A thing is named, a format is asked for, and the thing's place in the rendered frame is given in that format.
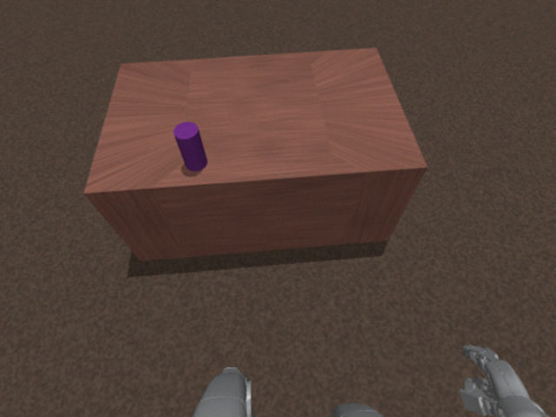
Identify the can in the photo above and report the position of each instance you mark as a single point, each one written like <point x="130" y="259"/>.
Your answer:
<point x="189" y="141"/>

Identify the right robot hand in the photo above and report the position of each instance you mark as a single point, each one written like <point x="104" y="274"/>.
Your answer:
<point x="481" y="395"/>

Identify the right robot arm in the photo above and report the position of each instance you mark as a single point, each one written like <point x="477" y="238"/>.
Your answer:
<point x="518" y="406"/>

